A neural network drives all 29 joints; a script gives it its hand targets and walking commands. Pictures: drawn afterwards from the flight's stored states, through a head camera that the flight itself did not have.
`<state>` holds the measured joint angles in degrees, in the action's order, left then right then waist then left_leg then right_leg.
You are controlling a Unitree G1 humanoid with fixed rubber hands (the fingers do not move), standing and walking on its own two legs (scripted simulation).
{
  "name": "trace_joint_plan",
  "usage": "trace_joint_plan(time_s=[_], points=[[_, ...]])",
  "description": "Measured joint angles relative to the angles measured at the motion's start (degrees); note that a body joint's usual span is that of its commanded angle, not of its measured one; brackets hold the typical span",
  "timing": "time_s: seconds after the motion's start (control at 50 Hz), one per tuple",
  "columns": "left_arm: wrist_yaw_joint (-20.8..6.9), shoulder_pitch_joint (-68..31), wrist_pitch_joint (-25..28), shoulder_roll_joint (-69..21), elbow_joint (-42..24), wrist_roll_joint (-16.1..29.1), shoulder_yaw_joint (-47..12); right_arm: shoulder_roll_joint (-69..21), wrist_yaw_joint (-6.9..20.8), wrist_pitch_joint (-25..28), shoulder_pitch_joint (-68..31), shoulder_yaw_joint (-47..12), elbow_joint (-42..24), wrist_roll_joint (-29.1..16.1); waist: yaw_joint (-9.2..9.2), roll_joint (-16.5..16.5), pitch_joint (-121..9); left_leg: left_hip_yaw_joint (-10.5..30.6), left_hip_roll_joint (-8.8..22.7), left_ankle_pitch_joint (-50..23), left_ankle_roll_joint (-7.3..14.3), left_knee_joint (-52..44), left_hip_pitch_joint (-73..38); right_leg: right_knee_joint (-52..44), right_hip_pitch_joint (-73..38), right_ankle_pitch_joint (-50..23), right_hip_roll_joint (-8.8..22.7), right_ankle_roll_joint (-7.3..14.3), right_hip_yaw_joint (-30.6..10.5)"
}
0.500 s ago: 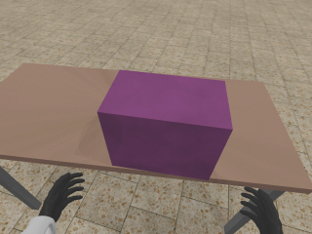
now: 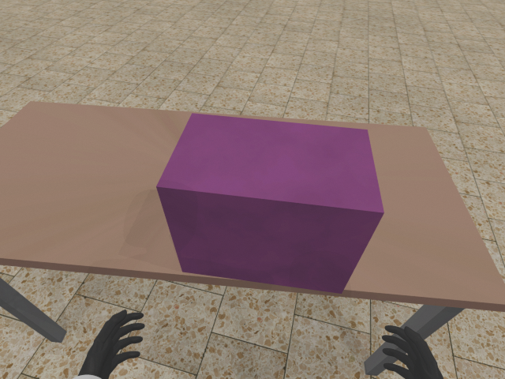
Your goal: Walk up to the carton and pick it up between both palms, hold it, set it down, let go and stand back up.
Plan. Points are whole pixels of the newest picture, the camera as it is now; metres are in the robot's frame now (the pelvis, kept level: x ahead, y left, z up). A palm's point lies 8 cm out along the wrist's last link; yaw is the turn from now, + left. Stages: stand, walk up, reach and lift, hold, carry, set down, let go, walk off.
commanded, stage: set down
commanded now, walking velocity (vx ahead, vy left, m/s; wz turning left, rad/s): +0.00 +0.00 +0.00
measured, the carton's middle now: (268, 205) +0.41 +0.01 +0.04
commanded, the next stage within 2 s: let go in 0.40 s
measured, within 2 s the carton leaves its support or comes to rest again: neither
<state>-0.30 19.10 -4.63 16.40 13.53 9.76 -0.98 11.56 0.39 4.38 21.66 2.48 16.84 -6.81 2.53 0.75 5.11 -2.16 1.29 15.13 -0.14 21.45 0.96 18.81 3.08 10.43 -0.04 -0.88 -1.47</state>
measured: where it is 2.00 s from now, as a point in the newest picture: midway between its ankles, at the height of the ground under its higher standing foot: outside the picture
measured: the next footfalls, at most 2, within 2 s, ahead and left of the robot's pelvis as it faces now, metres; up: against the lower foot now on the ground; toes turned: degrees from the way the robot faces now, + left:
none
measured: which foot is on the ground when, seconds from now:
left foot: down 0.00-1.00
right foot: down 0.00-1.00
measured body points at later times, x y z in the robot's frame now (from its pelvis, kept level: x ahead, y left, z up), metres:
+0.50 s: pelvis -0.02 -0.02 +0.00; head -0.02 -0.02 +0.45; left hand +0.15 +0.22 -0.07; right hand +0.16 -0.23 -0.07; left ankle -0.03 +0.11 -0.75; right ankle +0.01 -0.14 -0.75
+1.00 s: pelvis -0.01 -0.02 -0.01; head -0.01 -0.02 +0.44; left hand +0.14 +0.23 -0.10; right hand +0.13 -0.27 -0.11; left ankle -0.03 +0.11 -0.75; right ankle +0.01 -0.14 -0.75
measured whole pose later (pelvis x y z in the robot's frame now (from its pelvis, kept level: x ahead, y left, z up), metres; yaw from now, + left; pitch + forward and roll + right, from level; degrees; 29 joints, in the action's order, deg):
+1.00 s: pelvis -0.01 -0.02 -0.01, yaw +2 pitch -3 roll +1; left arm -0.7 10.2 -2.1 15.0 36.8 -1.6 -0.1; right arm 13.4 0.9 3.8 11.8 1.6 44.1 2.3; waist 1.0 -0.9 2.4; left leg -0.3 1.2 16.0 -1.3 26.8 8.0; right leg 28.7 11.6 14.4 0.2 0.5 0.3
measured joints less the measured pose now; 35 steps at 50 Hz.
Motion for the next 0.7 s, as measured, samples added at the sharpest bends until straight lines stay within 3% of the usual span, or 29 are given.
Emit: trace_joint_plan(time_s=[0.32, 0.44, 0.54, 0.7], points=[[0.9, -4.7, -2.2, -3.1, 8.6, -3.7, -0.4, -1.7, 0.8, 1.0, -5.5, 0.3, 11.1, 5.0, -0.70, 0.3, 0.8, 0.1, 0.2, -0.6, -0.5, 0.8, 0.7, 2.3, 1.4, 0.2, -0.2, 0.4, 0.0], [1.0, -5.6, -1.9, -3.2, 9.3, -3.2, -0.5, -2.6, 0.0, 1.8, -5.6, -0.6, 10.9, 5.4, -0.62, -0.3, 0.3, 0.4, 0.3, -0.8, -0.8, 1.4, 1.8, 3.7, 2.8, 0.6, -0.3, 0.7, 0.4], [0.5, -7.5, -2.9, -3.6, 13.1, -4.4, -0.3, -2.8, -0.1, 2.2, -8.6, -0.1, 15.2, 7.6, -1.21, -0.5, 1.0, 0.7, 0.5, -0.6, -1.0, 2.0, 1.8, 4.5, 2.7, 0.8, -0.5, 1.0, 0.6], [1.2, -8.8, -3.4, -3.3, 13.8, -4.9, -0.8, -3.0, 0.0, 2.3, -10.3, 0.7, 17.1, 7.9, -1.38, -1.5, 1.1, 1.2, 0.6, -0.2, -1.3, 3.5, 3.4, 6.6, 4.5, 1.7, -0.5, 1.4, 1.1]])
